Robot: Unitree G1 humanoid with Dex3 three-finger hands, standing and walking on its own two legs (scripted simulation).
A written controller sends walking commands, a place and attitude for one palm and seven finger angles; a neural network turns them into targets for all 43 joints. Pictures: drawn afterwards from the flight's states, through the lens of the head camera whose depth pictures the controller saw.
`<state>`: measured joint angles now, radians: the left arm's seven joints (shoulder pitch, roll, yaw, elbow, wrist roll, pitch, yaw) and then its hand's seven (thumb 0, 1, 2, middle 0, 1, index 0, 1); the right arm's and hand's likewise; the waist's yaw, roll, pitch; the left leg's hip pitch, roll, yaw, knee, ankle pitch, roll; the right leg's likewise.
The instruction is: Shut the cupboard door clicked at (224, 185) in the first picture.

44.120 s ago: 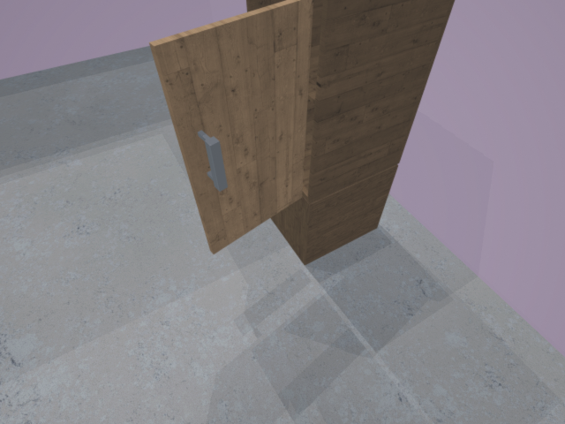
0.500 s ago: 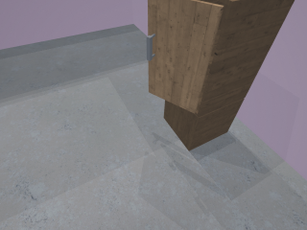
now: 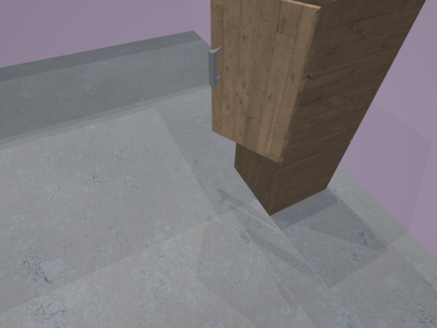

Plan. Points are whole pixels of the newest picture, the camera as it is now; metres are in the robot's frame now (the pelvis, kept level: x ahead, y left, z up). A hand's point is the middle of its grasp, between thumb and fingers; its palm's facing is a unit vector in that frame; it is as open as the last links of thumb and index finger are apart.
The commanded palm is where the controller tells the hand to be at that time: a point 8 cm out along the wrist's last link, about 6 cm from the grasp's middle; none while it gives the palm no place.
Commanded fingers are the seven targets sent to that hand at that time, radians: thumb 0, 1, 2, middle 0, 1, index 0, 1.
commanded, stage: walk to a spot facing it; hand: left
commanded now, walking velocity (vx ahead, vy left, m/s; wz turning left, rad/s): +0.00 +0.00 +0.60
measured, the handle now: (216, 66) +0.95 +0.06 -0.01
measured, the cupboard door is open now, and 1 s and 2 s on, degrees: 28 28 28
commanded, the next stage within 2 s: turn to face it in 1.90 s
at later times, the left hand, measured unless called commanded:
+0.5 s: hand out of the picture +0.00 +0.24 -0.18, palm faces +0.28 -0.93 -0.25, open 7.4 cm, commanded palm none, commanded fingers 0.00 0.90 0.90 -0.20 -0.30 -0.20 -0.30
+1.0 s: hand out of the picture -0.09 +0.20 -0.20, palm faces +0.60 -0.77 -0.22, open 7.4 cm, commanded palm none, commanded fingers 0.00 0.90 0.90 -0.20 -0.30 -0.20 -0.30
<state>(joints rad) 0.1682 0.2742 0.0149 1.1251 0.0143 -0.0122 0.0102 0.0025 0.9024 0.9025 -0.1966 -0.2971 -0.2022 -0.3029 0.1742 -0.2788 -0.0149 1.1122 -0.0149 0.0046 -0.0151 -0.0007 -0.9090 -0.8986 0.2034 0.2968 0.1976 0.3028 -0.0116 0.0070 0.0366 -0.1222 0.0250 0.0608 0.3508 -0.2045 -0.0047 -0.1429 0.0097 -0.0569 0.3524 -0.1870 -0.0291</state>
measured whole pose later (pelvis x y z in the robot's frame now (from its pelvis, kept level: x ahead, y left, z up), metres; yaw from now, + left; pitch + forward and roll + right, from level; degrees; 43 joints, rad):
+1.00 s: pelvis -0.01 +0.01 -0.03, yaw +37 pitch +1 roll +1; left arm 0.25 0.23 0.06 0.89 0.03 0.01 0.01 0.00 0.90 0.90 -0.20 -0.30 -0.21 -0.30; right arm 0.15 -0.25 -0.07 0.89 -0.02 0.05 0.03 0.00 -0.91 -0.90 0.20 0.30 0.19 0.30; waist -0.01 -0.05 0.09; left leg -0.29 0.02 0.06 0.61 -0.34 -0.01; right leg -0.24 -0.17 -0.22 0.68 -0.42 0.04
